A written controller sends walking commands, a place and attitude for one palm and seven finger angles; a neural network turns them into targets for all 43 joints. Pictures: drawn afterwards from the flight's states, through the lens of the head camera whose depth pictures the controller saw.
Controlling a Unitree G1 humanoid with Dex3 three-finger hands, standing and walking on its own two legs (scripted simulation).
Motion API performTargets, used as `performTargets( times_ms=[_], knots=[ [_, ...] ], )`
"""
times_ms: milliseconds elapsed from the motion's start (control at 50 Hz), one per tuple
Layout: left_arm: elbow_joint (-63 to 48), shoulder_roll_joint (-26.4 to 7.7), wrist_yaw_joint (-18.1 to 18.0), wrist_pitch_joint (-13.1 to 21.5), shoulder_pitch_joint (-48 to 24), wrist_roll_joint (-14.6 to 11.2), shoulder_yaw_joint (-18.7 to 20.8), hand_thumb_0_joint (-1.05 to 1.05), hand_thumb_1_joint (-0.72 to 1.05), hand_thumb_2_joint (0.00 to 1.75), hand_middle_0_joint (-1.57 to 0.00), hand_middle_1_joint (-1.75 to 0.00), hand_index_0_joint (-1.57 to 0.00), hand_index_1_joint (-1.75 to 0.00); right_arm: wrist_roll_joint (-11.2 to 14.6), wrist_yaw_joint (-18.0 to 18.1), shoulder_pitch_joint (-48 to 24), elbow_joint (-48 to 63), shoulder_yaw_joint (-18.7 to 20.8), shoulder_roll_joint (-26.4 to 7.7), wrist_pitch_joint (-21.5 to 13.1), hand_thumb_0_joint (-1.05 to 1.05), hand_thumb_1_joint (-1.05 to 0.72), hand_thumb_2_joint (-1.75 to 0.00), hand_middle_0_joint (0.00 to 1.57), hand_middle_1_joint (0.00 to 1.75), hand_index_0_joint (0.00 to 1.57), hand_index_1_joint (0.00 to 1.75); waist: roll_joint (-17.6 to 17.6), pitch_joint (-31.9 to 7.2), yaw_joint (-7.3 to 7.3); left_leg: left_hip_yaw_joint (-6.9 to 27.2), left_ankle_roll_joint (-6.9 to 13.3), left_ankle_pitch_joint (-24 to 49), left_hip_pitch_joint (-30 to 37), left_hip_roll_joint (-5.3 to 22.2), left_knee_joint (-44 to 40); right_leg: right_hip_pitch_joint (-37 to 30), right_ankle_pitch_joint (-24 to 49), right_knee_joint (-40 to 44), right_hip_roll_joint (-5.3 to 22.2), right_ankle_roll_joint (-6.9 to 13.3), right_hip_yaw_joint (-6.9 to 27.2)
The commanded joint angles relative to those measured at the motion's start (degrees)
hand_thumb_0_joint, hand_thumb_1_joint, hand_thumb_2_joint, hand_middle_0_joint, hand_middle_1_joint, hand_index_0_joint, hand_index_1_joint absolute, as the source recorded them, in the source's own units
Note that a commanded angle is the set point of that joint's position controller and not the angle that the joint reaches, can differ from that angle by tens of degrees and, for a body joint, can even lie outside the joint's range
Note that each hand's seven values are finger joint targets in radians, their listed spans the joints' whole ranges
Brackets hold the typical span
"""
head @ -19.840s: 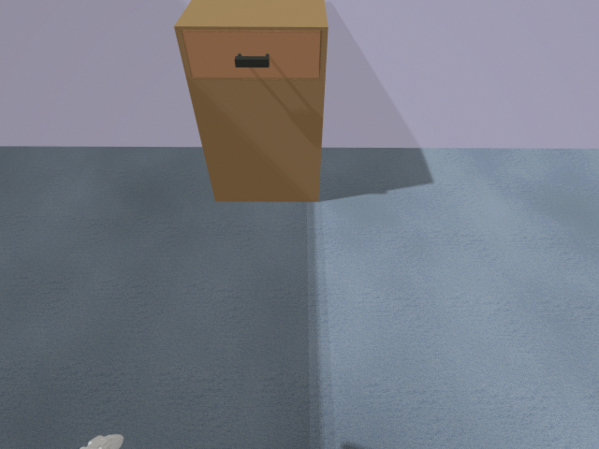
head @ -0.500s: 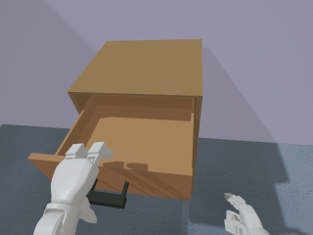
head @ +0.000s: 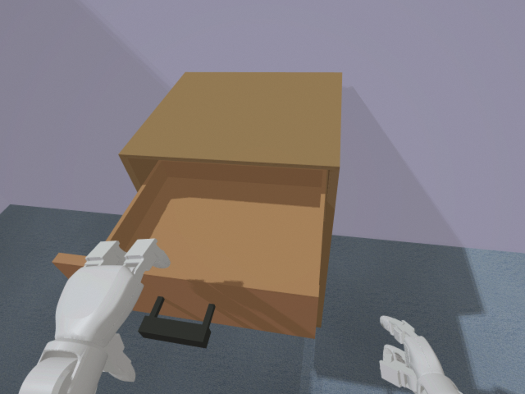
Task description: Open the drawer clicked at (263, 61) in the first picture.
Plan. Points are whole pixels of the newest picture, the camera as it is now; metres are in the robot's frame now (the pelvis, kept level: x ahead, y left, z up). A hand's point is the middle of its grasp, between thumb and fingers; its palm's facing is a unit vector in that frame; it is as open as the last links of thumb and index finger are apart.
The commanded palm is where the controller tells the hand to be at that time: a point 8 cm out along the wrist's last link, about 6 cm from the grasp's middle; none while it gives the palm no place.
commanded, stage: draw the hand back to the body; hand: left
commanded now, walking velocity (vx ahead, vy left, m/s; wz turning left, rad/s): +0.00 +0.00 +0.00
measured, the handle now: (179, 318) +0.24 +0.20 -0.05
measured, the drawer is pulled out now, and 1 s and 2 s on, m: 0.29 0.29 0.29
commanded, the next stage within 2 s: step back with the hand held close in 1.44 s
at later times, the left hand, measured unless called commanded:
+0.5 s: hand (96, 309) +0.18 +0.24 +0.12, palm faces +0.12 -0.47 -0.87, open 13.8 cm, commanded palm +0.14 +0.25 +0.17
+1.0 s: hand (60, 291) +0.17 +0.26 +0.17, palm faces +0.37 -0.85 -0.39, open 10.8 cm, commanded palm +0.12 +0.30 +0.19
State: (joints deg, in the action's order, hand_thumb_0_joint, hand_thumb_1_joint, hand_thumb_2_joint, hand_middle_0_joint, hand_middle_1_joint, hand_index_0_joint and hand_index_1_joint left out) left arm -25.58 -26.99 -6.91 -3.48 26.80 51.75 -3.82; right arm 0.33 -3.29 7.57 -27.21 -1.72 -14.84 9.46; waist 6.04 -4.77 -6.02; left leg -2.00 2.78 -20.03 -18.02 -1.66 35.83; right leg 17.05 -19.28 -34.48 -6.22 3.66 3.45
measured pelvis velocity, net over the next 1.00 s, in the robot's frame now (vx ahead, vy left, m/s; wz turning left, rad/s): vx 0.01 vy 0.03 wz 0.06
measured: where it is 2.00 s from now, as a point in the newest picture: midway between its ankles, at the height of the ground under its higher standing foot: outside the picture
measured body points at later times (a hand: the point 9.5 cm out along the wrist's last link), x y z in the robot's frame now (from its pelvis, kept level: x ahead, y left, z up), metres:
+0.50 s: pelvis -0.01 +0.02 +0.00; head -0.01 -0.01 +0.45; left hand +0.17 +0.26 +0.17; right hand +0.21 -0.18 -0.08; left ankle -0.01 +0.09 -0.73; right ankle -0.02 -0.08 -0.73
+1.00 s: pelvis +0.01 +0.03 +0.01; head +0.00 +0.01 +0.46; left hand +0.15 +0.30 +0.19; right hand +0.21 -0.18 -0.07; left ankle -0.01 +0.09 -0.73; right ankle -0.02 -0.08 -0.73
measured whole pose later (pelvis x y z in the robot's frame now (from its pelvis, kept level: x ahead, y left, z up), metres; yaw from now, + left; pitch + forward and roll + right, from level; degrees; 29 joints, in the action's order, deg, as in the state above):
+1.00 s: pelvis +0.01 +0.03 +0.01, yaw +3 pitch -1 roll -1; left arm -31.6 -19.8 -5.8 5.7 33.7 -4.0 13.7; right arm 0.9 3.0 11.3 -34.0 -1.8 -12.7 -5.9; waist 3.4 -0.5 -2.6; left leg 0.7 4.6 -16.3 -9.9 -4.5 27.8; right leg 7.3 -16.3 -25.1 -3.2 1.4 1.3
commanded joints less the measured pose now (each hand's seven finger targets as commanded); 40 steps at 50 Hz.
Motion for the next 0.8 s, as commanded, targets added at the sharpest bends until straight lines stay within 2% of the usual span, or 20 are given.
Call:
performTargets(
  times_ms=[0, 40, 60, 140, 160, 240, 260, 300, 340, 360, 380, 420, 440, 460, 480, 540, 560, 640, 680, 780],
  knots=[
    [-11.9, -7.5, -1.5, 1.6, -3.6, -1.9, 7.4, 0.0, -0.5, 0.3, -0.3, -1.2, -0.3, -1.2, 0.4, 0.6, -8.8, 9.8, 2.1, -4.3, -3.1, 0.0, -0.9, -0.9, 0.2, 0.3, 0.2, 0.3, -4.3, -4.3, 0.88, 2.6, -0.1, 15.8, 6.7, 1.7, -3.0, 1.1, 15.6, 8.2, 5.1, -0.4, 5.6],
    [-12.1, -10.0, -1.3, 1.5, -5.2, -1.9, 10.2, 0.0, -0.5, 0.3, -0.3, -1.2, -0.3, -1.2, 0.8, 0.5, -10.5, 9.6, 1.4, -4.8, -3.3, 0.0, -0.9, -0.9, 0.2, 0.3, 0.2, 0.3, -5.3, -4.4, 0.94, 3.1, -0.4, 15.4, 6.9, 1.8, -3.8, 1.0, 15.3, 8.3, 5.3, -0.4, 6.3],
    [-12.0, -6.8, -0.7, 1.5, -3.8, -1.8, 6.8, 0.0, -0.5, 0.3, -0.3, -1.2, -0.3, -1.2, 0.5, 0.4, -8.9, 9.9, 1.7, -4.3, -3.1, 0.0, -0.9, -0.9, 0.2, 0.3, 0.2, 0.3, -4.6, -4.0, 0.83, 2.8, 0.0, 15.5, 6.2, 1.9, -4.0, 1.0, 14.2, 8.2, 5.4, -0.6, 4.3],
    [-13.4, -12.2, -0.9, 1.9, -5.4, -2.0, 12.4, 0.0, -0.5, 0.3, -0.3, -1.2, -0.3, -1.2, 0.8, 1.0, -10.0, 9.9, 1.5, -5.2, -3.3, 0.0, -0.9, -0.9, 0.2, 0.3, 0.2, 0.3, -5.0, -5.1, 0.62, 3.0, -0.5, 14.8, 6.7, 2.1, -4.6, 0.1, 14.3, 8.3, 5.5, -0.5, 5.5],
    [-12.9, -10.2, -0.7, 2.0, -3.0, -2.0, 10.6, 0.0, -0.5, 0.3, -0.3, -1.2, -0.3, -1.2, 0.5, 1.0, -8.7, 10.3, 1.6, -4.7, -3.2, 0.0, -0.9, -0.9, 0.2, 0.3, 0.2, 0.3, -4.5, -5.4, 0.06, 2.8, -0.1, 15.2, 6.2, 2.0, -4.5, -0.4, 14.0, 8.3, 5.5, -0.7, 4.1],
    [-13.5, -13.1, -1.0, 2.8, -3.4, -3.4, 14.5, 0.0, -0.5, 0.3, -0.3, -1.2, -0.3, -1.2, 1.1, 1.4, -9.8, 9.9, 1.7, -5.5, -3.5, 0.0, -0.9, -0.9, 0.2, 0.3, 0.2, 0.3, -4.0, -4.4, 0.66, 3.1, -0.6, 15.2, 7.0, 2.2, -4.8, 0.6, 14.3, 8.6, 5.5, -0.6, 5.1],
    [-14.1, -10.4, -0.6, 2.8, -3.2, -3.0, 11.4, 0.0, -0.5, 0.3, -0.3, -1.2, -0.3, -1.2, 0.7, 1.3, -8.6, 10.2, 1.7, -4.9, -3.3, 0.0, -0.9, -0.9, 0.2, 0.3, 0.2, 0.3, -2.9, -4.7, 0.37, 3.1, -0.3, 15.4, 6.9, 2.3, -5.1, 0.7, 12.7, 8.5, 5.5, -0.8, 3.0],
    [-12.2, -11.2, -0.5, 3.2, -1.6, -3.5, 12.6, 0.0, -0.5, 0.3, -0.3, -1.2, -0.3, -1.2, 0.6, 1.7, -7.9, 9.6, 2.2, -5.1, -3.3, 0.0, -0.9, -0.9, 0.2, 0.3, 0.2, 0.3, -4.2, -3.6, 0.47, 3.0, -0.4, 15.4, 7.1, 2.4, -5.2, 1.2, 12.4, 9.0, 5.2, -0.8, 3.3],
    [-13.0, -14.7, -0.8, 3.3, -2.0, -4.3, 16.5, 0.0, -0.5, 0.3, -0.3, -1.2, -0.3, -1.2, 1.3, 1.9, -9.3, 9.8, 1.8, -5.9, -3.7, 0.0, -0.9, -0.9, 0.2, 0.3, 0.2, 0.3, -4.2, -5.0, 0.45, 3.4, -0.6, 14.9, 7.2, 2.4, -5.6, 0.0, 13.3, 8.7, 5.4, -0.8, 4.0],
    [-13.3, -11.8, -0.3, 3.3, -1.7, -3.8, 13.5, 0.0, -0.5, 0.3, -0.3, -1.2, -0.3, -1.2, 0.9, 1.8, -8.1, 10.0, 1.7, -5.2, -3.5, 0.0, -0.9, -0.9, 0.2, 0.3, 0.2, 0.3, -3.7, -4.7, 0.27, 3.4, -0.3, 15.4, 6.8, 2.4, -5.8, 0.2, 12.5, 8.5, 5.5, -1.0, 2.0],
    [-12.4, -13.2, -0.3, 3.5, -1.7, -3.9, 15.1, 0.0, -0.5, 0.3, -0.3, -1.2, -0.3, -1.2, 1.0, 1.8, -8.1, 9.5, 1.8, -5.3, -3.6, 0.0, -0.9, -0.9, 0.2, 0.3, 0.2, 0.3, -5.3, -4.5, 0.43, 3.3, -0.6, 16.2, 7.2, 2.7, -5.7, 0.7, 12.9, 8.7, 5.6, -1.0, 2.7],
    [-13.9, -13.1, 0.2, 3.9, -1.9, -4.1, 14.5, 0.0, -0.5, 0.3, -0.3, -1.2, -0.3, -1.2, 0.9, 1.9, -7.9, 9.9, 2.0, -5.8, -3.4, 0.0, -0.9, -0.9, 0.2, 0.3, 0.2, 0.3, -3.5, -4.3, 0.37, 3.3, -0.7, 17.0, 7.8, 2.9, -5.9, 1.1, 13.1, 8.7, 5.7, -1.1, 2.4],
    [-16.5, 7.6, 0.5, 7.1, -7.0, -45.5, 11.7, 0.0, -0.47, 0.32, -0.3, -1.18, -0.3, -1.18, 2.3, 3.6, -5.0, 11.0, 1.8, -1.0, -8.3, 0.0, -0.9, -0.9, 0.2, 0.3, 0.2, 0.3, -6.0, -1.7, 6.3, 4.9, 0.9, 13.1, 15.3, 4.1, -6.9, -1.8, 10.6, 8.4, 5.0, -1.2, -2.6],
    [-7.7, 4.1, -0.2, 8.2, 2.2, -47.3, 13.9, 0.0, -0.43, 0.33, -0.29, -1.15, -0.29, -1.15, 1.9, 5.0, -2.8, 8.7, 1.5, -2.3, -11.3, 0.0, -0.9, -0.9, 0.2, 0.3, 0.2, 0.3, -8.2, 1.5, 5.11, 5.8, 0.6, 11.6, 13.8, 5.2, -8.5, -0.5, 6.7, 8.5, 4.5, -1.3, -3.0],
    [-13.0, 2.8, -0.1, 9.2, 3.3, -51.7, 15.9, 0.0, -0.4, 0.34, -0.29, -1.13, -0.29, -1.13, 1.8, 6.2, -3.3, 8.8, 1.3, -2.9, -12.1, 0.0, -0.9, -0.9, 0.2, 0.3, 0.2, 0.3, -9.4, 0.1, 3.9, 6.1, 0.0, 12.8, 12.9, 5.3, -10.1, -3.0, 7.8, 9.4, 5.5, -1.5, -3.5],
    [-21.4, -3.5, -1.4, 12.8, -2.4, -53.6, 20.4, 0.0, -0.29, 0.39, -0.29, -1.07, -0.29, -1.07, 0.9, 8.0, -3.6, 6.8, 1.0, -3.7, -16.3, 0.0, -0.9, -0.9, 0.2, 0.3, 0.2, 0.3, -3.0, -1.4, 3.49, 6.1, -0.8, 13.5, 13.0, 4.9, -10.8, -4.6, 9.2, 10.4, 6.3, -1.5, -2.4],
    [-20.9, 1.4, -1.2, 13.3, -0.8, -53.6, 16.8, 0.0, -0.26, 0.4, -0.28, -1.04, -0.28, -1.04, 0.5, 7.9, -2.5, 6.3, 0.5, -2.5, -17.3, 0.0, -0.9, -0.9, 0.2, 0.3, 0.2, 0.3, -2.2, 0.1, 3.8, 6.1, -1.1, 14.6, 11.9, 4.6, -11.2, -4.7, 9.6, 10.5, 6.3, -1.2, -3.4],
    [-18.1, 0.9, -0.7, 13.4, 0.7, -54.5, 18.7, 0.0, -0.12, 0.47, -0.27, -0.95, -0.27, -0.95, 0.6, 7.3, -3.0, 4.0, 0.8, -3.1, -19.2, 0.0, -0.9, -0.9, 0.2, 0.3, 0.2, 0.3, -0.7, 4.3, 3.62, 6.9, -2.5, 16.2, 9.6, 5.1, -12.5, -5.5, 10.4, 11.3, 6.2, -0.7, -3.5],
    [-18.4, 2.1, -0.1, 13.6, 1.5, -54.9, 18.2, 0.0, -0.05, 0.5, -0.27, -0.91, -0.27, -0.91, 0.6, 6.9, -2.7, 3.8, 0.8, -3.0, -19.5, 0.0, -0.9, -0.9, 0.2, 0.3, 0.2, 0.3, 0.9, 2.8, 3.69, 7.1, -3.1, 18.6, 10.2, 5.2, -12.8, -6.7, 11.4, 10.7, 6.4, -0.7, -4.0],
    [-18.5, 1.1, 0.5, 13.7, 3.2, -55.7, 20.6, 0.0, 0.13, 0.57, -0.25, -0.8, -0.25, -0.8, 0.7, 6.4, -3.2, 3.3, 1.5, -3.4, -19.4, 0.0, -0.9, -0.9, 0.2, 0.3, 0.2, 0.3, -2.0, -0.1, 3.4, 6.9, -3.5, 22.2, 11.6, 5.5, -12.5, -8.0, 13.6, 11.0, 6.3, -1.0, -4.1]
  ],
)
